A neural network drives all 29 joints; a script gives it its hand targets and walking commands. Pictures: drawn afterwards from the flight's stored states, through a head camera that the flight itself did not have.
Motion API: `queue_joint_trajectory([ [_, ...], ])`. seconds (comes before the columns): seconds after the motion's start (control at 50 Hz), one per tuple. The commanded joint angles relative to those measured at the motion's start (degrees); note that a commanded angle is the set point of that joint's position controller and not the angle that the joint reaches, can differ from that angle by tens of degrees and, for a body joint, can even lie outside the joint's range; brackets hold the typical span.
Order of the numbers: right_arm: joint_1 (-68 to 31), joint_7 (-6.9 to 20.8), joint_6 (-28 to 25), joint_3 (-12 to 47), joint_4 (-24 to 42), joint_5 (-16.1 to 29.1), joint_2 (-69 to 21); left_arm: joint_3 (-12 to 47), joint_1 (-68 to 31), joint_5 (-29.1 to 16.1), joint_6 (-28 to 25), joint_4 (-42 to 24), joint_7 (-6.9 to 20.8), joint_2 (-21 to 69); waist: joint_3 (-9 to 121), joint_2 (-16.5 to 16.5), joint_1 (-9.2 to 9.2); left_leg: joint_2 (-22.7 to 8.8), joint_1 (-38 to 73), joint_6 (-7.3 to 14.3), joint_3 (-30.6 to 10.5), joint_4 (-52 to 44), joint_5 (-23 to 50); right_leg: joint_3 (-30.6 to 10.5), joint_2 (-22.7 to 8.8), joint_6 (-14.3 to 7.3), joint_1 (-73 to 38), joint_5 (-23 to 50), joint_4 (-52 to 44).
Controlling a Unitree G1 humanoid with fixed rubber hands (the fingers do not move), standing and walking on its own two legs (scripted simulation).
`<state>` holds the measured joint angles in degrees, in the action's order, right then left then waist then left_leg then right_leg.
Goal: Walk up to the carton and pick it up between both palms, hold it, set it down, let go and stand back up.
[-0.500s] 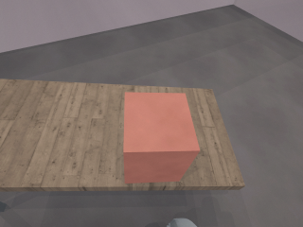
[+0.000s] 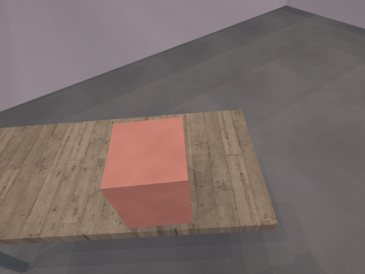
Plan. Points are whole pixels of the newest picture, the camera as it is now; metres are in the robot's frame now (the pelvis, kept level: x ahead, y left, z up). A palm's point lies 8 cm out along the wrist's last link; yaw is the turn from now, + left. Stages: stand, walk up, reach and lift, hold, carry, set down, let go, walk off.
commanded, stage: walk up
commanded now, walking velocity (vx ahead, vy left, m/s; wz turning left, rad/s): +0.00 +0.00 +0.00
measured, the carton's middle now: (154, 174) +0.41 +0.10 -0.08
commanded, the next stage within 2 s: stand in 1.12 s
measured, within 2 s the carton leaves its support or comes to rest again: neither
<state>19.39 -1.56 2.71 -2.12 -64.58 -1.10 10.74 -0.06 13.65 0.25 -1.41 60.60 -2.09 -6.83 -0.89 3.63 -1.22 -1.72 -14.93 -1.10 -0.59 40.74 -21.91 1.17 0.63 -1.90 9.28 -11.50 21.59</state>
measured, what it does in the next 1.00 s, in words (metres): steps to the left: left foot, then left foot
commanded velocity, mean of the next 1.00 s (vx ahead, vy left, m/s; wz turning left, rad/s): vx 0.00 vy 0.02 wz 0.00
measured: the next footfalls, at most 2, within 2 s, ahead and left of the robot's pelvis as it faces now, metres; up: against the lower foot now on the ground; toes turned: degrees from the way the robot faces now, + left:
left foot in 0.10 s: +0.00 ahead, +0.11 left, +0.00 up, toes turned +2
left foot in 0.54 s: +0.03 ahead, +0.22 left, +0.00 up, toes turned +1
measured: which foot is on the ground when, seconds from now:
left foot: up 0.00-0.08, down 0.10-0.30, up 0.32-0.52, down 0.54-1.00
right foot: down 0.00-0.54, up 0.56-0.84, down 0.86-1.00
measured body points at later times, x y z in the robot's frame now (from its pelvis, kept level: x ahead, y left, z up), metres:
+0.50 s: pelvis -0.02 +0.07 -0.01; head +0.00 +0.05 +0.44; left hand -0.06 +0.33 -0.15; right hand +0.02 -0.18 -0.17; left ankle -0.03 +0.21 -0.73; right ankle +0.00 -0.10 -0.75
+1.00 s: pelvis -0.01 +0.13 +0.00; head -0.01 +0.10 +0.45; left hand -0.03 +0.35 -0.15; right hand -0.01 -0.09 -0.17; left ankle -0.01 +0.22 -0.75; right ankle -0.04 +0.01 -0.75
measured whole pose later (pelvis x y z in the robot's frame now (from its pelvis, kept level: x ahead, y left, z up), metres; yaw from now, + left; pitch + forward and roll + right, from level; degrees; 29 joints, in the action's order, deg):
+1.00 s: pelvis -0.01 +0.13 +0.00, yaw +0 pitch -1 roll +0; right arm 17.3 -2.1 -0.5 -0.4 -62.7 0.0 8.3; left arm 0.5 18.4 0.5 -0.4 66.0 -2.2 -7.5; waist -1.0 2.9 -0.4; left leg 2.2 -9.1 2.4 1.4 22.9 -12.7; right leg 2.0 -0.8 0.0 6.7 -15.5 23.3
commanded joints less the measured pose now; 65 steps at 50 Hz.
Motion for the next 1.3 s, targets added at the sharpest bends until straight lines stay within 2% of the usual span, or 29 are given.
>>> queue_joint_trajectory([
  [0.0,1.7,-1.0,-0.9,0.3,0.6,-0.2,1.3,-1.0,2.0,0.6,0.0,-1.3,-0.3,-7.6,-1.2,-10.3,1.52,0.0,-0.3,-0.7,1.1,-11.2,-0.5,-11.9,-12.5,-5.7,-2.3,9.0,-5.3],
  [0.04,4.5,-1.3,-1.9,0.6,-0.4,0.2,-0.1,-1.2,3.3,0.6,0.5,-0.8,-0.3,-8.5,0.4,-6.4,0.35,0.2,6.0,-0.5,0.8,-22.4,10.2,-12.4,-11.4,-4.7,-0.9,9.6,-3.4],
  [0.08,7.2,-1.4,-2.7,0.9,-1.2,0.0,1.3,-0.9,4.7,-0.1,0.4,-0.2,-0.1,-7.5,2.3,-3.1,0.41,-4.2,12.7,-0.1,-3.0,-23.5,20.1,-10.3,-9.2,-3.0,1.1,13.1,-1.3],
  [0.14,2.6,-0.9,-3.1,1.4,-0.8,0.5,1.4,-0.1,5.0,-0.4,0.5,0.6,0.1,-4.2,-2.0,5.5,2.48,-5.4,5.9,3.6,-5.0,-23.7,19.7,-5.5,-4.7,-1.0,-1.1,5.6,-2.4],
  [0.18,2.4,-0.9,-3.5,2.1,-1.0,0.5,-0.9,-0.6,4.4,0.1,1.0,0.4,0.1,-6.5,-5.3,7.2,2.85,-4.1,3.5,3.1,-4.0,-25.9,20.1,-6.3,-5.3,-1.4,-1.8,7.6,-1.7],
  [0.22,3.3,-1.2,-3.8,2.1,-1.1,0.7,-0.4,-0.3,6.4,0.3,1.0,2.3,0.2,-6.1,-5.7,1.3,2.32,-4.3,7.6,3.3,-4.2,-25.3,21.0,-5.8,-5.3,-0.9,1.6,8.2,-2.0],
  [0.24,1.1,-1.2,-2.1,-1.7,0.3,0.3,10.2,-2.9,8.9,1.1,1.1,-0.5,-1.1,-13.0,-5.1,10.2,5.83,-0.9,-2.8,2.2,1.4,-14.4,16.0,-12.3,-14.2,-3.5,-4.6,13.2,1.7],
  [0.28,0.0,-0.7,-0.3,-2.0,3.3,-0.8,7.4,-4.4,13.3,1.5,1.9,0.5,-2.3,-18.2,-4.0,-6.1,6.97,2.0,-11.6,-0.5,3.7,2.8,-5.1,-28.0,-27.1,-10.7,-5.1,11.6,-4.1],
  [0.3,-0.4,-0.3,0.3,-2.1,4.1,-1.1,5.4,-4.9,13.4,1.7,2.1,0.5,-2.7,-18.1,-4.0,-11.4,7.0,0.9,-11.9,-0.5,1.7,10.9,-8.9,-31.3,-30.4,-13.7,-0.5,9.0,-7.2],
  [0.34,-1.8,0.5,0.3,-2.3,5.8,-0.9,4.2,-4.7,8.6,1.4,2.3,-1.1,-2.9,-14.7,-4.9,-13.4,5.21,-0.9,-11.0,-0.4,-1.6,18.8,-5.4,-25.4,-26.1,-12.7,8.7,-0.7,-9.7],
  [0.36,-2.2,1.1,0.2,-2.3,6.2,-0.9,4.1,-4.6,4.8,1.4,2.3,-1.7,-2.8,-12.8,-5.3,-14.6,3.59,-1.4,-11.5,-0.6,-2.4,19.0,-2.1,-20.1,-22.1,-9.3,9.9,-4.8,-9.6],
  [0.38,2.2,1.9,-1.2,0.0,6.6,0.2,-3.8,-1.3,-0.4,0.2,2.6,-0.2,-2.2,-3.3,-2.4,-22.6,-4.37,-0.7,2.7,0.7,-2.5,10.0,-2.3,-6.5,-8.9,-4.2,18.5,-7.3,-9.9],
  [0.4,3.8,1.9,-1.7,0.5,6.1,0.4,-4.3,-1.6,-3.1,0.5,2.5,-1.2,-1.8,-3.7,-0.6,-25.6,-3.91,1.3,3.1,0.2,1.1,3.5,-2.0,-2.0,-5.3,-1.9,15.6,-7.0,-7.1],
  [0.44,0.9,0.8,-2.3,0.6,5.6,1.0,-1.4,-2.4,0.4,0.6,2.3,0.0,-1.0,-6.7,-0.2,-22.9,0.28,3.8,2.7,-1.1,4.9,-6.6,2.4,-1.6,-4.5,-2.0,7.8,-1.2,-3.7],
  [0.48,2.0,-0.4,-2.9,0.4,6.0,1.1,1.4,-3.0,4.5,0.9,2.6,1.0,-0.6,-10.7,-0.6,-15.8,0.42,3.9,5.5,-1.6,6.0,-22.6,12.6,-4.6,-6.7,-2.6,3.8,8.9,2.0],
  [0.52,6.1,-1.0,-3.8,-0.3,4.6,0.5,6.3,-2.2,9.8,0.6,3.1,2.2,-0.1,-8.6,0.2,-3.7,1.4,-3.7,10.9,-2.0,-3.0,-28.3,14.0,-3.4,-4.9,-0.1,8.1,-3.4,8.4],
  [0.54,5.7,-0.8,-3.6,-1.0,5.5,0.5,10.6,-1.3,13.2,0.2,3.4,2.0,0.0,-5.6,-0.5,8.2,2.57,-14.5,8.7,-0.7,-16.6,-31.0,11.1,-0.2,-1.7,2.4,13.4,-17.1,12.8],
  [0.56,2.8,-0.5,-3.1,-1.3,5.4,1.0,11.2,-1.3,12.1,-0.2,4.1,1.8,-0.2,-5.6,-3.1,15.0,2.64,-17.6,-4.2,4.1,-19.1,-34.7,-3.0,-2.3,-2.8,2.4,8.2,-19.2,15.9],
  [0.58,-1.4,0.0,-2.9,-0.9,5.9,0.9,8.8,-2.0,10.5,0.7,4.5,1.1,0.1,-8.1,-8.4,18.5,3.06,-15.3,-13.2,5.6,-20.1,-37.8,-14.4,-2.7,-4.2,2.7,4.5,-15.7,17.7],
  [0.62,-6.0,0.1,-3.4,0.8,7.1,0.2,2.6,-1.9,9.6,0.5,4.1,2.2,1.0,-8.7,-11.0,11.3,4.66,-8.5,-5.4,4.8,-10.7,-34.1,0.8,-0.7,-2.8,1.9,9.5,-11.8,19.5],
  [0.64,-4.9,-0.3,-4.1,1.0,7.5,0.0,2.6,-2.2,10.6,0.6,3.8,3.3,1.2,-7.8,-8.6,8.0,4.51,-8.6,1.4,4.7,-7.0,-30.8,14.9,-0.3,-2.1,1.7,12.5,-11.6,19.8],
  [0.68,0.3,-0.2,-4.8,0.9,5.9,0.7,2.9,-1.4,9.5,1.1,3.1,3.4,0.6,-5.4,-5.9,5.8,3.53,-8.6,4.2,5.1,-6.1,-26.5,25.3,-0.6,-2.6,2.2,9.9,-11.1,19.1],
  [0.72,3.2,-0.1,-4.5,1.2,4.1,0.7,3.2,-0.9,6.8,0.8,2.5,2.1,0.3,-5.4,-3.3,5.2,0.9,-7.8,5.5,6.3,-6.7,-24.9,26.4,0.1,-2.6,2.4,7.1,-10.6,14.7],
  [0.78,0.5,-0.7,-4.1,0.8,4.9,0.4,3.8,-0.7,9.7,0.3,2.4,3.7,-0.2,-4.7,0.3,6.0,2.52,-9.2,5.1,7.8,-8.3,-23.8,18.3,0.1,-2.6,1.4,2.6,-5.3,7.2],
  [0.82,-1.0,-0.6,-3.8,0.7,4.8,0.3,3.5,-0.5,10.0,0.4,1.5,3.6,-0.4,-5.1,-0.1,7.0,2.97,-7.2,4.6,6.7,-8.1,-22.0,21.6,-1.5,-4.5,1.1,-2.1,5.0,-2.6],
  [0.88,3.4,-0.3,-4.0,1.6,3.8,1.5,-0.6,-0.6,8.0,0.7,0.7,4.3,-0.5,-7.5,1.8,-6.8,-0.01,-3.4,3.1,4.8,-5.1,-20.4,19.3,-5.9,-8.5,0.0,-5.6,14.1,-0.6],
  [0.92,2.0,-0.7,-3.7,1.3,2.8,1.0,0.8,0.0,7.3,0.0,0.8,5.0,-0.1,-4.5,-2.1,-14.1,0.54,-3.3,7.4,4.7,-4.9,-20.9,17.5,-5.8,-7.1,0.0,0.2,9.7,-3.2],
  [1.14,2.8,-0.5,-3.8,2.4,-0.4,1.2,-0.7,-0.2,8.4,0.2,0.6,5.6,-0.5,-5.1,-4.8,-1.2,1.35,-2.4,3.5,3.3,-4.5,-23.4,16.3,-5.0,-6.3,-0.1,-2.0,3.5,-4.2],
  [1.28,2.6,-0.6,-4.0,2.0,-0.9,1.4,-0.1,-0.1,9.1,0.2,0.6,6.6,-0.4,-4.1,-3.9,-1.2,1.46,-3.0,3.9,3.6,-5.2,-23.6,16.4,-4.5,-6.2,0.0,-2.2,4.3,-4.1],
])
